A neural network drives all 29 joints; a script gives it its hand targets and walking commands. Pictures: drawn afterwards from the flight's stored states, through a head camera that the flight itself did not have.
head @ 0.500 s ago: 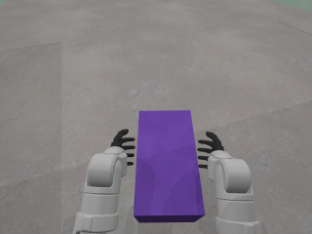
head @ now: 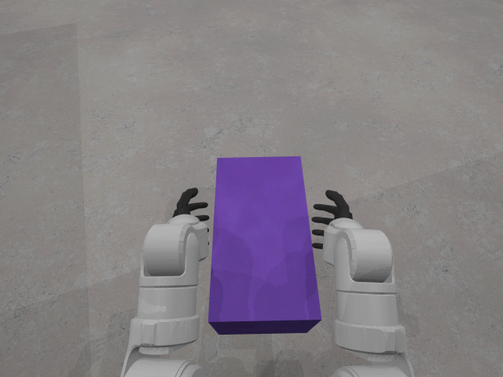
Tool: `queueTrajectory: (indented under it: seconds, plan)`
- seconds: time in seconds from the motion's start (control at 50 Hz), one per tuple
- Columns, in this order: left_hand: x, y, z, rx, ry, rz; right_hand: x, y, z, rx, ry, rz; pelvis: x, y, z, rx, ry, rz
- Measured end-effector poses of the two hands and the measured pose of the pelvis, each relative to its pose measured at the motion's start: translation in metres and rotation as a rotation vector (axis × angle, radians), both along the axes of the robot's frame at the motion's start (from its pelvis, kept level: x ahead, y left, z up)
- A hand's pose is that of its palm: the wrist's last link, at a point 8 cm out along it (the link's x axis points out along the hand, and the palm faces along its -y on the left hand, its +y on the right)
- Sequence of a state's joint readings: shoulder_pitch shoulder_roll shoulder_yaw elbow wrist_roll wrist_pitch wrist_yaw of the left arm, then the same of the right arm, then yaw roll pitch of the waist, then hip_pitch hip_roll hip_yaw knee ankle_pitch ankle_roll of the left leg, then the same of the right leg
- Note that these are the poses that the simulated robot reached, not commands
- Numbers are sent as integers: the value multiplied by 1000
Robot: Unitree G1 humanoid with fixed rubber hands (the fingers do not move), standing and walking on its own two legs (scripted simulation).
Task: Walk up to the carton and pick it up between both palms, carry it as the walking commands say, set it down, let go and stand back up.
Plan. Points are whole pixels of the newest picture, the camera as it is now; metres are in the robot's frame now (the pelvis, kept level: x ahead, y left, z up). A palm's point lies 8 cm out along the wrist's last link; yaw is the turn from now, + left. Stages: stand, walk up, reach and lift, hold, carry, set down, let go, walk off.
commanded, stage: carry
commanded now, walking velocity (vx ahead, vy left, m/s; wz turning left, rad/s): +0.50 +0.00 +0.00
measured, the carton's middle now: (260, 243) +0.35 +0.01 -0.03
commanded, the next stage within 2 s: none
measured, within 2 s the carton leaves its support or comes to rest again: neither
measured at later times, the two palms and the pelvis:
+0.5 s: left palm (212, 111) +0.60 +0.12 +0.08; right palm (322, 113) +0.62 -0.12 +0.08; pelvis +0.30 -0.02 +0.01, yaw +4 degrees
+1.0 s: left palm (215, 40) +0.92 +0.14 +0.08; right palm (300, 39) +0.93 -0.09 +0.09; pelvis +0.61 +0.01 +0.00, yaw +1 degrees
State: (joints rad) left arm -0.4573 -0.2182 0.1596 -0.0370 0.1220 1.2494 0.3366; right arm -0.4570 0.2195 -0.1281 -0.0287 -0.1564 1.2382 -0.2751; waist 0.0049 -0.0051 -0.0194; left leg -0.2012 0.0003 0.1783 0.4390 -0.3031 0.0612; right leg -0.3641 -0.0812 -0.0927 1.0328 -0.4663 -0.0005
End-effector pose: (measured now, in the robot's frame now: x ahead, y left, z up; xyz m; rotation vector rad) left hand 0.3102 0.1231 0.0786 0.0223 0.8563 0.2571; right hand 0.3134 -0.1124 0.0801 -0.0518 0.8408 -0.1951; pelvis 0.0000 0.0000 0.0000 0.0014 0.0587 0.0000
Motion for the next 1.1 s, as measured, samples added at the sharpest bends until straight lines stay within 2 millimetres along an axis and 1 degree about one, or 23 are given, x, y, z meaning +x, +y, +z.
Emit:
queueTrajectory:
  seconds: [0.06,0.14,0.2,0.24,0.26,0.3,0.34,0.4,0.5,0.6,0.64,0.68,0.76,0.84,0.92,0.98,1.02,1.06,1.1]
  plan:
    - [34,-3,-2,-20,11,-33,29,-4,0,-5,14,-28,30,1,6,-20,12,4]
    - [82,-7,-2,-24,-34,-37,80,-8,3,6,-29,-34,76,-4,5,-31,8,9]
    - [121,-8,-4,-25,-76,-19,125,-10,0,22,-68,-4,119,-13,-5,-32,-9,24]
    - [148,-9,-7,-26,-103,8,157,-12,-5,29,-92,35,151,-22,-18,-13,-29,44]
    - [160,-9,-8,-16,-106,12,172,-12,-9,45,-95,44,164,-24,-21,-25,-32,45]
    - [181,-10,-12,0,-76,21,195,-13,-15,56,-64,62,186,-28,-17,-34,-25,55]
    - [199,-11,-15,8,-20,30,214,-14,-19,40,-10,72,208,-31,-9,-25,-13,68]
    - [228,-12,-14,20,35,41,244,-12,-19,15,41,73,241,-31,1,-5,2,75]
    - [290,-8,3,26,7,41,302,-8,-4,30,11,51,296,-22,10,14,5,67]
    - [361,2,17,-1,-70,-2,367,0,14,36,-65,13,363,-4,5,15,-9,58]
    - [390,9,17,-8,-95,-16,394,7,17,26,-90,1,393,5,-2,14,-18,50]
    - [418,17,12,-7,-111,-16,422,16,17,5,-107,0,422,14,-11,23,-24,34]
    - [457,27,2,-2,-28,-8,464,27,10,-21,-26,19,466,22,-2,15,-15,8]
    - [499,30,0,1,28,6,506,31,7,-34,30,13,509,24,9,-8,-5,8]
    - [551,27,3,2,5,23,559,29,10,-22,6,10,555,20,10,-17,-6,14]
    - [594,21,4,-5,-27,22,603,22,9,-4,-23,19,598,12,5,-21,-8,18]
    - [624,15,3,-7,-49,20,634,15,6,9,-43,28,629,4,-2,-23,-13,27]
    - [656,8,-1,-6,-73,25,667,7,0,16,-67,39,663,-5,-14,-15,-22,42]
    - [683,1,-5,11,-65,10,694,0,-8,34,-60,32,688,-11,-16,-35,-18,53]
